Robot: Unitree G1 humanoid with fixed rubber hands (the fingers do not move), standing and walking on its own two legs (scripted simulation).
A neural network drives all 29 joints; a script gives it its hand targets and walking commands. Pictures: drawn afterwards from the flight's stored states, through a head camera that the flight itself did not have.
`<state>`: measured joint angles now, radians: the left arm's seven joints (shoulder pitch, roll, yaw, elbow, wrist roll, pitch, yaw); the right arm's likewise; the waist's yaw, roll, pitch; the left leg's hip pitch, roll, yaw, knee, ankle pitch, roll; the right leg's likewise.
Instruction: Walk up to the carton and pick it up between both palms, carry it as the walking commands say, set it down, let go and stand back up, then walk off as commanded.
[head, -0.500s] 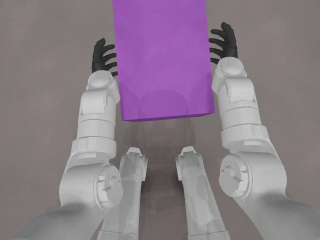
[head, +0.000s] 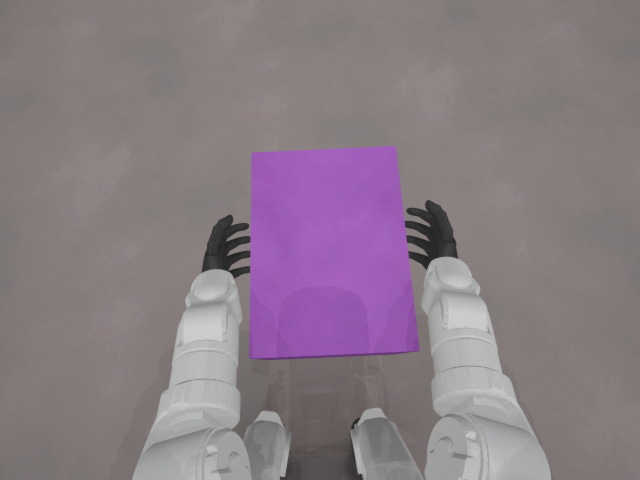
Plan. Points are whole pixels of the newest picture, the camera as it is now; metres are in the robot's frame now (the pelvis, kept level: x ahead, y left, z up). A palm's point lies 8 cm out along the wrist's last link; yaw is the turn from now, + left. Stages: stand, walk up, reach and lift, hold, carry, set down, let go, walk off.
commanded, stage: reach and lift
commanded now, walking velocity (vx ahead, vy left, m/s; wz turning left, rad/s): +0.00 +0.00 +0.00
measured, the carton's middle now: (328, 260) +0.42 +0.00 -0.13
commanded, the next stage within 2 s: none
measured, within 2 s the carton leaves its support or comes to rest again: neither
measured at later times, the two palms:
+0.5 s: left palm (194, 276) +0.35 +0.15 +0.02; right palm (459, 260) +0.36 -0.14 +0.03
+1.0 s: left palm (169, 263) +0.34 +0.15 +0.09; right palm (488, 247) +0.35 -0.14 +0.10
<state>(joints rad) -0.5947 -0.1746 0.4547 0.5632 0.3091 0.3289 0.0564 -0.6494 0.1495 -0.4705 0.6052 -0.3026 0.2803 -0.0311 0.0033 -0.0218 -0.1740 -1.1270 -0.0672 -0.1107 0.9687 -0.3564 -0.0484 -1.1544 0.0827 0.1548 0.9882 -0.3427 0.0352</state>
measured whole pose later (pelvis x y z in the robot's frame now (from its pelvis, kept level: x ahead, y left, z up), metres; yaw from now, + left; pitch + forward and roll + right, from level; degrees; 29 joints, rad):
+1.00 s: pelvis +0.04 +0.00 +0.08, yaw +0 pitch +2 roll +0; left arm -0.33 -0.17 0.32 0.45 0.30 0.58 0.01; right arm -0.35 0.18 -0.32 0.43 -0.29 0.54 -0.01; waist 0.00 0.00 -0.06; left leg -0.23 -0.03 -0.13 0.42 -0.21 -0.02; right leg -0.25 0.04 0.14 0.44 -0.21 0.01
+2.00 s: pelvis +0.04 +0.00 +0.09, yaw +1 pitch -6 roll +0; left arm -0.29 -0.16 0.25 0.32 0.28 0.78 0.01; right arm -0.32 0.17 -0.25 0.31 -0.30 0.73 -0.02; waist 0.00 0.00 -0.02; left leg -0.04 -0.03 -0.14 0.33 -0.19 -0.02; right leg -0.05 0.03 0.13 0.34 -0.19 0.01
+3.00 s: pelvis +0.02 +0.00 +0.07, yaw +1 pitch +0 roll +0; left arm -0.30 -0.16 0.18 0.18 0.20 0.85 0.17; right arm -0.32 0.17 -0.16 0.18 -0.20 0.78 -0.17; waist -0.02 -0.02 -0.12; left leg -0.31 -0.03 -0.10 0.59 -0.27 -0.02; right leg -0.33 0.02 0.08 0.60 -0.23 0.02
